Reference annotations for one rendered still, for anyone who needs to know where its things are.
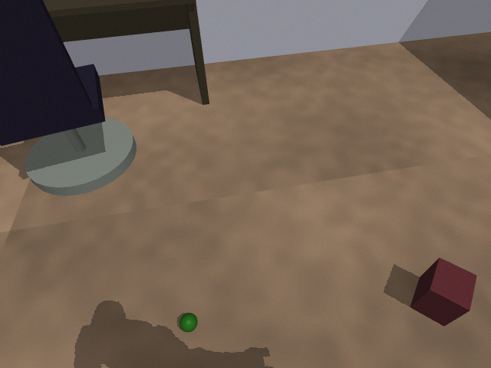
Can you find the office chair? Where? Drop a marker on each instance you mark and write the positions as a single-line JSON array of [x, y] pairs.
[[42, 93]]

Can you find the desk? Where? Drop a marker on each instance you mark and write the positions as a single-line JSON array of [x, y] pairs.
[[78, 20]]

